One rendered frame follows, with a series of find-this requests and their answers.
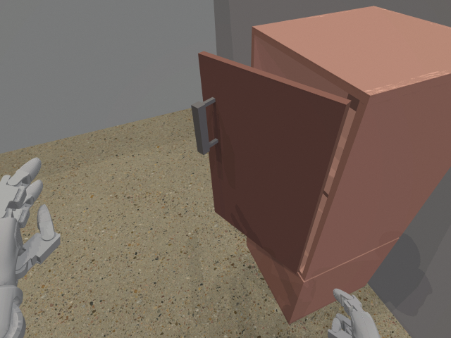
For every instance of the left robot hand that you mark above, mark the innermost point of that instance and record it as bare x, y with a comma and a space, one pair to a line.
17, 196

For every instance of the handle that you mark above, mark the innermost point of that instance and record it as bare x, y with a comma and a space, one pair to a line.
200, 126

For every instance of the cupboard door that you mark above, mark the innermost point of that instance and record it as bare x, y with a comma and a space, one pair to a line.
276, 143

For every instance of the robot left forearm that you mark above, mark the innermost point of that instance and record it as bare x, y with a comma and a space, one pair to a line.
12, 322

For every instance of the right robot hand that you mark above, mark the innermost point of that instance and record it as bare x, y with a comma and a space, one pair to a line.
361, 324

